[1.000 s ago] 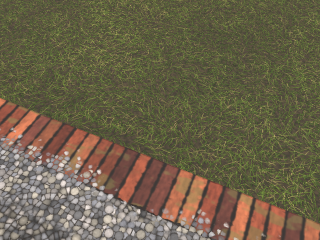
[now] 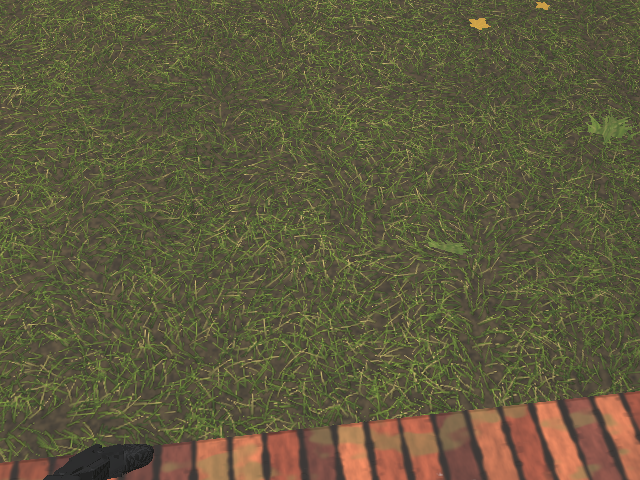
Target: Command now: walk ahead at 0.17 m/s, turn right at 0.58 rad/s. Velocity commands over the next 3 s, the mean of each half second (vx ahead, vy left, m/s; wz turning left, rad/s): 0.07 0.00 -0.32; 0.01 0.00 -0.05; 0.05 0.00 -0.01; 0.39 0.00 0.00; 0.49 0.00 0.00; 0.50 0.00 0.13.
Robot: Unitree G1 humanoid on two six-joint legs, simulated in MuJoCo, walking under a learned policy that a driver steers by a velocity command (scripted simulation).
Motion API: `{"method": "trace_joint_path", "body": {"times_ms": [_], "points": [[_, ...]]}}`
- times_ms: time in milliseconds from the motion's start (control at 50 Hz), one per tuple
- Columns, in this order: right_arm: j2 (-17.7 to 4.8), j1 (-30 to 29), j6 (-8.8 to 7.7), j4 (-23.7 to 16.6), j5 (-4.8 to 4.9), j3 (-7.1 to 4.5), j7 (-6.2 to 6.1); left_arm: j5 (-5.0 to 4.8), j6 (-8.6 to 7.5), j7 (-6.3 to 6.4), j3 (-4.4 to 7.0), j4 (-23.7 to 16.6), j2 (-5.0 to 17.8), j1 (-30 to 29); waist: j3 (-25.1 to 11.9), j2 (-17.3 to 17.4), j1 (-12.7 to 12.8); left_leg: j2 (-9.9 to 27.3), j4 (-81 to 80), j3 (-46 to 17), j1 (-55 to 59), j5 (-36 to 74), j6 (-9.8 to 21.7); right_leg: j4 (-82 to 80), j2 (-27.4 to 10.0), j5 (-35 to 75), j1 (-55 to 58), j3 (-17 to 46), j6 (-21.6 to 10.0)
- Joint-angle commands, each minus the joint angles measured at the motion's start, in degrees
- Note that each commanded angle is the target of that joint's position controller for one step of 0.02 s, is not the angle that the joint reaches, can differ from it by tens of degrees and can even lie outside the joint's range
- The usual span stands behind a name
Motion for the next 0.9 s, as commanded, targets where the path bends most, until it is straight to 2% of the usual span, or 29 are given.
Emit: {"method": "trace_joint_path", "body": {"times_ms": [20,40,60,80,100,120,140,160,220,260,300,360,380,400,420,440,460,480,500,520,540,580,620,740,900], "points": [[-2.0,-0.2,-2.12,-7.2,-4.74,0.29,0.93,0.67,0.59,3.26,5.27,-0.6,18.5,16.3,-17.7,-13.2,5.7,-3.3,45.5,-5.3,-34.1,-15.1,-1.1,2.6,-15.4,49.0,46.4,24.1,-12.7],[-6.5,3.7,-2.92,-7.1,-2.56,0.05,1.69,1.64,-0.12,2.24,4.34,-3.5,17.0,16.0,-33.1,-8.9,7.8,-5.8,54.7,-19.7,-35.4,-15.4,-1.3,-4.9,-24.0,34.5,48.1,41.8,-22.5],[-9.9,-4.1,-2.56,-8.3,-0.13,-1.10,1.58,1.38,-0.26,1.49,3.49,-3.6,13.1,13.1,-25.3,-3.1,9.4,-3.8,54.0,-20.4,-38.7,-8.3,-0.7,-8.9,-19.7,24.8,41.6,34.6,-19.2],[-9.2,-7.1,-2.01,-9.7,-0.12,-0.94,0.87,0.25,-0.34,1.45,2.69,-3.2,10.4,9.3,-16.3,-1.2,7.5,-2.4,49.7,-18.6,-41.2,-3.0,-0.2,-10.5,-16.0,17.2,33.4,28.3,-15.7],[-8.8,-6.8,-1.10,-8.4,-1.04,-0.99,-0.20,-0.11,-0.32,1.80,1.91,-3.4,8.4,6.5,-12.1,1.6,5.4,-0.5,46.0,-18.5,-39.2,0.4,-0.6,-11.6,-13.5,14.0,25.7,24.3,-13.1],[-9.2,-5.4,-0.16,-8.3,-1.45,-1.30,-0.68,0.38,-0.28,1.93,1.69,-3.5,8.0,5.0,-10.1,0.4,3.6,0.1,43.3,-18.8,-35.0,2.5,-0.8,-12.7,-11.8,13.9,18.8,21.8,-12.5],[-9.1,-4.0,0.63,-7.9,-1.59,-1.46,-0.74,1.26,-0.42,1.92,1.65,-3.5,8.2,4.3,-9.6,-0.6,2.5,-0.2,42.1,-18.2,-31.1,4.0,-0.8,-13.8,-10.8,14.4,13.9,20.1,-12.3],[-8.2,-3.1,1.06,-7.7,-1.73,-1.35,-0.85,1.74,-0.81,1.95,1.63,-3.1,8.4,3.9,-9.7,-1.4,1.8,-0.6,40.4,-17.7,-29.3,5.0,-1.1,-14.1,-10.3,16.5,11.7,18.8,-12.5],[-6.6,-4.3,1.72,-8.4,-2.10,-0.82,-1.42,1.81,-1.24,2.60,1.46,-1.7,8.6,4.8,-10.7,-2.2,2.1,-1.0,33.1,-17.6,-28.6,7.1,-1.9,-13.7,-9.5,18.0,11.0,16.8,-12.1],[-5.9,-6.3,2.19,-9.0,-2.06,-0.42,-1.48,1.62,-0.70,3.16,1.24,-1.2,8.3,4.5,-10.8,-3.0,2.8,-0.5,27.5,-18.1,-27.9,9.6,-2.0,-14.2,-8.9,9.6,11.2,16.9,-11.1],[-5.4,-8.5,2.60,-9.7,-1.77,-0.10,-1.20,1.75,-0.14,3.45,0.97,-0.9,7.9,3.9,-9.3,-4.0,3.6,-0.3,21.2,-18.3,-25.8,11.4,-1.8,-15.4,-8.2,-1.8,9.6,17.7,-10.1],[-5.6,-10.1,2.49,-10.2,-1.63,-0.02,-0.50,1.97,0.28,3.19,0.54,0.2,7.4,4.7,-7.3,-5.5,5.0,-1.3,13.0,-17.4,-21.2,10.1,-1.2,-15.5,-8.4,-11.4,8.3,19.5,-9.6],[-5.4,-9.9,2.26,-10.2,-1.66,-0.01,-0.22,1.90,0.37,3.05,0.21,0.7,6.8,5.1,-7.0,-5.4,4.9,-1.7,9.8,-16.9,-19.3,9.7,-0.7,-14.7,-8.5,-13.0,8.4,20.2,-9.2],[-4.7,-8.7,1.94,-9.8,-1.81,0.09,0.13,1.64,0.46,2.98,-0.31,1.1,5.8,4.7,-6.8,-4.7,3.8,-2.3,4.2,-16.0,-15.7,12.1,0.2,-13.3,-7.9,-14.5,7.8,20.1,-8.0],[-3.9,-7.5,1.64,-9.3,-2.34,0.36,0.54,1.43,0.45,2.94,-0.95,1.8,4.4,5.6,-6.5,-3.6,2.9,-2.8,-2.9,-15.3,-11.1,17.2,1.1,-12.0,-6.5,-15.8,6.6,19.4,-5.7],[-5.4,-7.0,1.27,-9.5,-3.26,0.26,0.74,1.81,0.06,2.94,-1.45,2.9,2.9,8.4,-6.9,-1.4,3.5,0.4,-5.5,-19.0,-7.2,23.4,2.2,-9.4,-4.0,-16.9,5.4,18.0,-2.5],[-10.0,-8.0,1.17,-10.6,-3.62,-0.50,0.59,2.45,-0.43,2.87,-1.24,3.5,3.2,12.3,-6.7,6.7,7.1,6.5,-5.5,-24.3,-6.3,31.5,4.9,-4.3,0.9,-20.6,3.6,13.5,0.5],[-8.5,-10.0,1.12,-9.3,-3.45,-0.38,0.91,1.95,-0.54,2.90,-1.09,3.2,2.7,12.1,-6.6,15.6,8.7,6.9,-8.5,-26.3,-15.5,18.6,7.8,-3.8,2.5,-17.8,10.1,7.9,2.5],[-4.9,-12.2,0.86,-10.3,-3.18,0.50,1.30,2.18,-0.30,3.04,-0.72,3.5,4.7,9.5,-4.6,12.9,7.5,4.0,-10.0,-24.7,-19.1,9.7,6.6,-3.9,1.8,-13.7,13.5,8.5,3.3],[-4.3,-12.0,0.68,-10.0,-3.09,0.62,1.30,2.04,0.11,3.14,-0.45,3.2,4.8,7.1,-3.5,11.4,6.4,2.1,-9.5,-22.7,-20.0,6.1,4.7,-4.0,1.7,-12.1,14.0,8.6,3.1],[-4.8,-11.6,0.37,-10.2,-2.91,0.64,1.26,2.02,0.69,3.34,-0.36,3.6,4.9,6.9,-2.1,9.5,5.8,0.7,-8.9,-21.2,-20.0,6.5,3.6,-4.6,1.2,-11.8,13.4,9.7,2.5],[-5.1,-9.7,0.05,-9.7,-2.48,0.59,0.78,1.90,0.94,3.34,-0.42,4.1,4.2,7.6,-1.4,6.6,5.3,-0.3,-7.0,-19.8,-18.0,9.1,3.0,-5.9,0.5,-11.0,12.2,11.0,1.7],[-4.5,-7.8,0.18,-9.1,-2.15,0.71,0.40,1.70,0.58,3.38,-0.54,4.7,3.3,7.9,-2.3,4.4,4.6,-0.7,-5.3,-19.2,-15.6,13.0,3.4,-6.0,0.3,-9.2,11.7,11.2,1.6],[-3.6,-7.2,0.40,-8.8,-2.07,0.98,0.27,1.30,0.45,3.95,-0.34,7.0,2.6,8.9,-3.9,1.6,4.3,-1.5,-3.8,-18.3,-13.8,18.5,3.9,-4.9,0.1,-2.8,14.2,11.2,2.3],[-2.8,-6.6,0.12,-6.6,-1.80,1.27,0.66,1.07,1.34,5.19,-0.03,10.5,3.1,9.9,-3.3,1.8,4.7,-2.4,-4.6,-17.5,-13.9,20.5,3.7,-4.4,-0.4,1.0,17.3,11.5,2.7]]}}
